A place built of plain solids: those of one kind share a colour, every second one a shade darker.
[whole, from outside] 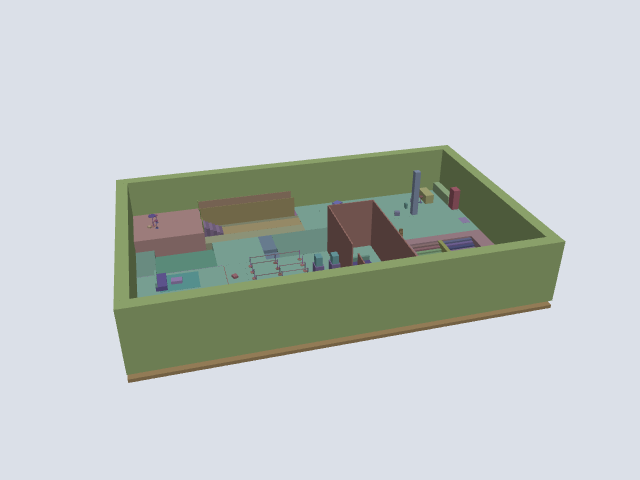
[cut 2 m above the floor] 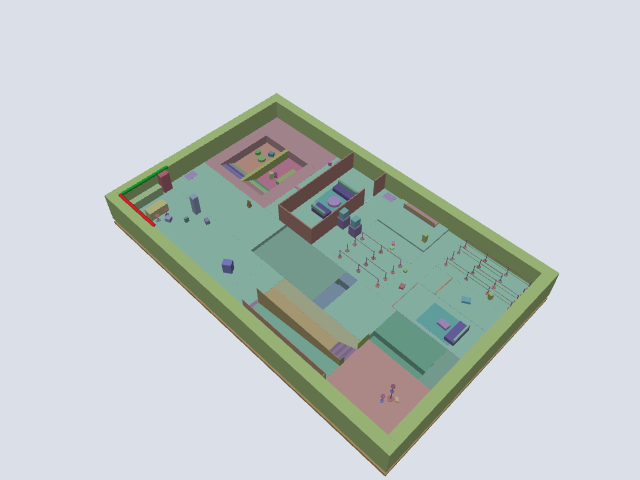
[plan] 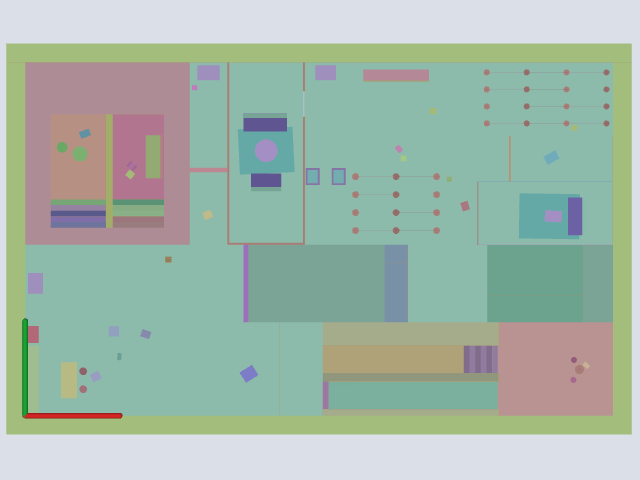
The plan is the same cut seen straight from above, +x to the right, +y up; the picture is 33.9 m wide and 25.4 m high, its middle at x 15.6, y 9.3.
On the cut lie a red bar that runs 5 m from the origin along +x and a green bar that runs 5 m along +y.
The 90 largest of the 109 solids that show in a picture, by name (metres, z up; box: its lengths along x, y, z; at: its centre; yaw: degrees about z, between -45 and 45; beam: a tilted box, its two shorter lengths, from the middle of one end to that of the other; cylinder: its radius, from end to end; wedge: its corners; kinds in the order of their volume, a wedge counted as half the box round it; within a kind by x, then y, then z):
{
 "wall_1": {"box": [1.0, 18.7, 5.5], "at": [-0.5, 9.35, 1.75]},
 "wall_2": {"box": [33.1, 1.0, 5.5], "at": [15.55, -0.5, 1.75]},
 "wall_3": {"box": [33.1, 1.0, 5.5], "at": [15.55, 19.2, 1.75]},
 "wall_4": {"box": [1.0, 18.7, 5.5], "at": [31.6, 9.35, 1.75]},
 "floor_1": {"box": [11.55, 4.1, 1.0], "at": [5.78, 7.0, -0.5]},
 "floor_2": {"box": [13.45, 4.95, 1.0], "at": [6.72, 2.48, -0.5]},
 "floor_3": {"box": [2.0, 9.65, 1.0], "at": [9.7, 13.88, -0.5]},
 "floor_4": {"box": [4.1, 9.65, 1.0], "at": [12.75, 13.88, -0.5]},
 "floor_5": {"box": [2.3, 4.95, 1.0], "at": [14.6, 2.48, -0.5]},
 "floor_6": {"box": [7.2, 4.1, 1.0], "at": [15.41, 7.0, -0.5]},
 "floor_7": {"box": [2.2, 9.65, 1.0], "at": [15.9, 13.88, -0.5]},
 "floor_8": {"box": [5.25, 4.35, 1.0], "at": [19.62, 11.22, -0.5]},
 "floor_9": {"box": [5.25, 1.8, 1.0], "at": [19.62, 14.3, -0.5]},
 "floor_10": {"box": [5.25, 3.5, 1.18], "at": [19.62, 16.95, -0.41]},
 "floor_11": {"box": [4.2, 4.1, 1.0], "at": [22.35, 7.0, -0.5]},
 "floor_12": {"box": [1.7, 9.65, 1.0], "at": [23.1, 13.88, -0.5]},
 "floor_13": {"box": [7.15, 3.35, 1.01], "at": [27.52, 10.72, -0.5]},
 "floor_14": {"box": [7.15, 2.4, 1.0], "at": [27.52, 13.6, -0.5]},
 "floor_15": {"box": [7.15, 3.9, 1.0], "at": [27.52, 16.75, -0.5]},
 "floor_16": {"box": [1.6, 4.1, 1.0], "at": [30.3, 7.0, -0.5]},
 "floor_base_1": {"box": [33.1, 20.7, 0.3], "at": [15.55, 9.35, -1.57]},
 "floor_deck_1": {"box": [6.09, 4.95, 2.12], "at": [28.05, 2.48, 0.06]},
 "floor_rim_1": {"box": [1.35, 6.0, 1.0], "at": [0.68, 12.95, -0.5]},
 "floor_rim_2": {"box": [8.7, 0.9, 1.0], "at": [4.35, 9.5, -0.5]},
 "floor_rim_3": {"box": [8.7, 2.75, 1.0], "at": [4.35, 17.32, -0.5]},
 "floor_rim_4": {"box": [1.35, 6.0, 1.0], "at": [8.03, 12.95, -0.5]},
 "floor_fore_1": {"box": [9.26, 0.35, 1.0], "at": [20.38, 0.17, -0.5]},
 "floor_fore_2": {"box": [9.26, 0.46, 1.0], "at": [20.38, 2.03, -0.5]},
 "floor_fore_3": {"box": [9.26, 1.24, 1.0], "at": [20.38, 4.33, -0.5]},
 "floor_trav_1": {"box": [5.05, 1.42, 0.7], "at": [26.98, 5.66, -1.05]},
 "floor_trav_2": {"box": [5.05, 2.68, 1.0], "at": [26.98, 7.71, -0.5]},
 "ramp_ramp_1": {"wedge": [[16.05, 0.35, -1.0], [16.05, 0.35, 0.0], [16.05, 1.8, -1.0], [16.05, 1.8, 0.0], [25.01, 0.35, -1.0], [25.01, 0.35, 1.12], [25.01, 1.8, -1.0], [25.01, 1.8, 1.12]]},
 "floor_before_steps_1": {"box": [7.46, 1.45, 1.0], "at": [19.48, 2.98, -0.5]},
 "part_1": {"box": [0.1, 9.55, 4.55], "at": [10.75, 13.93, 2.23]},
 "part_2": {"box": [4.1, 0.1, 4.55], "at": [12.75, 9.1, 2.23]},
 "part_3": {"box": [0.1, 6.67, 4.55], "at": [14.75, 12.48, 2.23]},
 "part_4": {"box": [0.1, 1.53, 4.55], "at": [14.75, 17.93, 2.23]},
 "floor_hatch_1": {"box": [1.24, 2.6, 1.0], "at": [19.63, 6.25, -0.5]},
 "floor_hatch_2": {"box": [1.24, 0.54, 0.6], "at": [19.63, 7.82, -1.1]},
 "floor_hatch_3": {"box": [1.24, 0.96, 1.0], "at": [19.63, 8.57, -0.5]},
 "step_tread_1": {"box": [0.3, 1.45, 1.16], "at": [23.36, 2.98, -0.42]},
 "step_tread_2": {"box": [0.3, 1.45, 1.32], "at": [23.66, 2.98, -0.34]},
 "step_tread_3": {"box": [0.3, 1.45, 1.48], "at": [23.96, 2.98, -0.26]},
 "step_tread_4": {"box": [0.3, 1.45, 1.64], "at": [24.26, 2.98, -0.18]},
 "step_tread_5": {"box": [0.3, 1.45, 1.8], "at": [24.56, 2.98, -0.1]},
 "step_tread_6": {"box": [0.3, 1.45, 1.96], "at": [24.86, 2.98, -0.02]},
 "floor_pita_1": {"box": [2.92, 4.5, 0.3], "at": [2.81, 13.7, -1.08]},
 "floor_pitb_1": {"box": [2.72, 4.5, 0.3], "at": [5.99, 13.7, -1.08]},
 "sofa_seat_1": {"box": [2.3, 0.95, 0.43], "at": [12.71, 15.51, 0.22]},
 "sofa_seat_2": {"box": [1.6, 0.95, 0.43], "at": [12.75, 12.35, 0.22]},
 "sofa_seat_3": {"box": [0.91, 2.0, 0.4], "at": [29.18, 10.55, 0.21]},
 "counter_1": {"box": [0.66, 3.63, 0.92], "at": [0.39, 1.91, 0.46]},
 "floor_plank_1": {"box": [0.36, 6.0, 1.0], "at": [4.45, 12.95, -0.5]},
 "neck_1": {"box": [0.75, 0.9, 1.1], "at": [15.21, 12.66, 0.55]},
 "neck_2": {"box": [0.75, 0.9, 1.1], "at": [16.59, 12.66, 0.55]},
 "island_1": {"box": [0.85, 1.9, 0.9], "at": [2.32, 1.88, 0.45]},
 "column_a0a_1": {"box": [0.55, 0.55, 4.5], "at": [4.69, 4.46, 2.25]},
 "tall_1": {"box": [0.66, 0.9, 2.05], "at": [0.39, 4.3, 1.02]},
 "sofaE_seat_1": {"box": [0.92, 2.28, 0.42], "at": [6.84, 13.7, -0.72]},
 "low_rug_1": {"box": [2.9, 2.4, 0.06], "at": [12.75, 14.02, -0.02], "yaw": 2.8},
 "low_rug_2": {"box": [3.2, 2.39, 0.06], "at": [27.74, 10.55, -0.01], "yaw": -0.8},
 "floor_gap_1": {"box": [0.26, 4.1, 0.75], "at": [11.68, 7.0, -1.02]},
 "step_down1a_1": {"box": [2.92, 0.3, 0.84], "at": [2.81, 10.1, -0.58]},
 "ramp_sidea_1": {"box": [8.96, 0.04, 2.03], "at": [20.53, 0.33, 0.96]},
 "ramp_sideb_1": {"box": [8.96, 0.04, 2.03], "at": [20.53, 1.82, 0.96]},
 "step_down1b_1": {"box": [2.72, 0.3, 0.84], "at": [5.99, 10.1, -0.58]},
 "step_down2a_1": {"box": [2.92, 0.3, 0.69], "at": [2.81, 10.4, -0.66]},
 "neck_plant_1": {"box": [0.55, 0.7, 0.76], "at": [15.21, 12.66, 1.48]},
 "neck_plant_2": {"box": [0.55, 0.7, 0.81], "at": [16.59, 12.66, 1.5]},
 "step_down2b_1": {"box": [2.72, 0.3, 0.69], "at": [5.99, 10.4, -0.66]},
 "trolley_1": {"box": [0.78, 0.65, 1.08], "at": [11.84, 2.22, 0.54], "yaw": 32.7},
 "step_down3a_1": {"box": [2.92, 0.3, 0.54], "at": [2.81, 10.7, -0.73]},
 "sofa_back_1": {"box": [2.3, 0.23, 0.37], "at": [12.71, 15.87, 0.62]},
 "sofa_back_2": {"box": [1.6, 0.23, 0.37], "at": [12.75, 11.99, 0.62]},
 "sofa_back_3": {"box": [0.16, 2.0, 0.38], "at": [29.55, 10.55, 0.6]},
 "low_1": {"cylinder": 0.6, "from": [12.75, 14.02, 0.01], "to": [12.75, 14.02, 0.28]},
 "low_2": {"box": [0.9, 0.6, 0.27], "at": [27.95, 10.55, 0.15], "yaw": -3.7},
 "step_down3b_1": {"box": [2.72, 0.3, 0.54], "at": [5.99, 10.7, -0.73]},
 "floor_before_ramp_1": {"box": [0.3, 1.45, 1.0], "at": [15.9, 1.07, -0.5]},
 "seat_1": {"box": [3.48, 0.65, 0.15], "at": [19.62, 18.0, 0.56]},
 "step_down4a_1": {"box": [2.92, 0.3, 0.38], "at": [2.81, 11.0, -0.81]},
 "step_down4b_1": {"box": [2.72, 0.3, 0.38], "at": [5.99, 11.0, -0.81]},
 "bin_1": {"box": [0.38, 0.38, 0.72], "at": [5.55, 12.77, -0.57], "yaw": -38.8},
 "bin_2": {"box": [0.37, 0.33, 0.85], "at": [21.57, 16.12, 0.6], "yaw": -2.4},
 "step_down5a_1": {"box": [2.92, 0.3, 0.23], "at": [2.81, 11.3, -0.89]},
 "step_down5b_1": {"box": [2.72, 0.3, 0.23], "at": [5.99, 11.3, -0.89]},
 "znwa_low_1": {"cylinder": 0.4, "from": [2.9, 13.86, -0.93], "to": [2.9, 13.86, -0.67]},
 "sofaE_back_1": {"box": [0.15, 2.28, 0.3], "at": [7.22, 13.7, -0.36]},
 "inway_suitcase_lying_1": {"box": [0.72, 0.49, 0.29], "at": [27.85, 13.66, 0.1], "yaw": 29.3},
 "back_1": {"box": [3.48, 0.07, 0.38], "at": [19.62, 17.7, 0.83]}
}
